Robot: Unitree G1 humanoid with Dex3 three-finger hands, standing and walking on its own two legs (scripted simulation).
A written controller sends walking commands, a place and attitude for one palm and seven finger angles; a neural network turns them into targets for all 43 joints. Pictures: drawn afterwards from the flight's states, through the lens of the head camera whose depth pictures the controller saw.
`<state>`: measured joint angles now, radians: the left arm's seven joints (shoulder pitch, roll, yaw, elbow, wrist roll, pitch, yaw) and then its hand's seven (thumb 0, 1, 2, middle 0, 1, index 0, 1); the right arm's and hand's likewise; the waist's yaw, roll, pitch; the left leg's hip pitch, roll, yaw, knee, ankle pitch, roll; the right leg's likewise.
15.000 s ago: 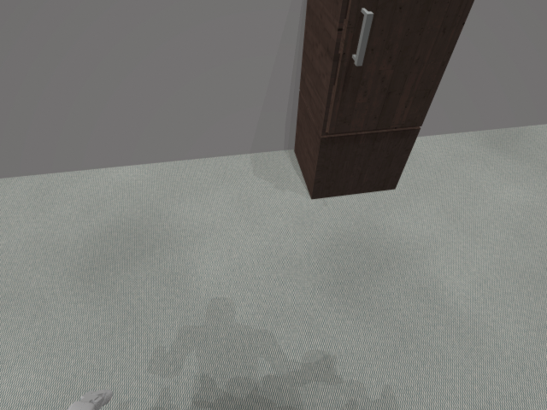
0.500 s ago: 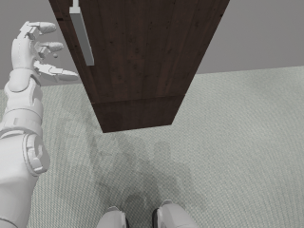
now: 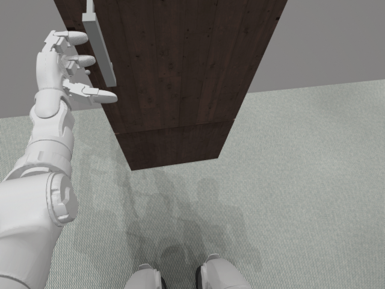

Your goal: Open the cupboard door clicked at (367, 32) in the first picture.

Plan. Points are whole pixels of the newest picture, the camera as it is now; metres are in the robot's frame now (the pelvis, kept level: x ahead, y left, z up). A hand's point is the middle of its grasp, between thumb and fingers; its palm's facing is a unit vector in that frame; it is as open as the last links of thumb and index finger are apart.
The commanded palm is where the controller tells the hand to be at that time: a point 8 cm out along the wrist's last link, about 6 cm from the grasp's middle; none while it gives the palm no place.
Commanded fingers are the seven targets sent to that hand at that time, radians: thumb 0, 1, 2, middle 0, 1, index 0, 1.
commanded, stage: slide the fingers in behind the handle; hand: left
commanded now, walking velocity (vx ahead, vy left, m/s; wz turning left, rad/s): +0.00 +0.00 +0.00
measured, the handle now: (101, 47) +0.58 +0.13 +0.10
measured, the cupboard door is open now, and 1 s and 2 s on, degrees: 0 0 0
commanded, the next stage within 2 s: close the thumb around the handle in 1.14 s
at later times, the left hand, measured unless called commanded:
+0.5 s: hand (103, 72) +0.53 +0.12 +0.08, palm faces +0.06 -1.00 -0.01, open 14.0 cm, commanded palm +0.51 +0.16 +0.09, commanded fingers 0.00 -0.50 0.30 -0.30 -1.20 -0.30 -1.20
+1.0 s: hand (117, 72) +0.53 +0.10 +0.08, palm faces +0.05 -1.00 -0.04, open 14.0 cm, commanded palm +0.51 +0.14 +0.09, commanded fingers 0.00 -0.50 0.30 -0.30 -1.20 -0.30 -1.20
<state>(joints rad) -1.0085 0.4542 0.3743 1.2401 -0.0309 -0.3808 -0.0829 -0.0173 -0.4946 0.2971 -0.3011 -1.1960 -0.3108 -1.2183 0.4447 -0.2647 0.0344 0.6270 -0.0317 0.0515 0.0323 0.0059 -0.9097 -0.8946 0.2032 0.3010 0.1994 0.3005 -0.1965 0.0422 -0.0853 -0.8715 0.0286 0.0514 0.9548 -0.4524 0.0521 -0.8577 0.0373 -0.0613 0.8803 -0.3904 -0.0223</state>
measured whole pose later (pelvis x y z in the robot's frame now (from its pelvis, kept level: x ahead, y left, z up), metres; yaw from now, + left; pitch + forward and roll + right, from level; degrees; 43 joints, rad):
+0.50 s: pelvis +0.00 -0.01 +0.00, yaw +1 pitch +21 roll -2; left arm -1.01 0.38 0.33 1.23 -0.03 -0.40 -0.02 -0.02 -0.50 0.30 -0.30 -1.20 -0.30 -1.20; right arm 0.43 -0.26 0.02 0.63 -0.04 0.04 0.04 0.01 -0.91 -0.89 0.20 0.30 0.20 0.30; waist -0.19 0.04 -0.09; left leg -0.87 0.03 0.04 0.95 -0.45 0.04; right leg -0.86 0.04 -0.07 0.89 -0.40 -0.03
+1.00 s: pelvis +0.00 -0.01 +0.00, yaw +1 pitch +21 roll -2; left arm -1.06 0.35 0.29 1.26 -0.02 -0.41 0.04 -0.02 -0.50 0.30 -0.30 -1.20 -0.30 -1.20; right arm 0.43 -0.27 0.02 0.65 -0.04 0.03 0.05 0.01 -0.91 -0.89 0.20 0.30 0.20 0.30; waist -0.20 0.05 -0.09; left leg -0.89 0.02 0.04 0.96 -0.44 0.04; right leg -0.88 0.03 -0.07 0.91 -0.40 -0.04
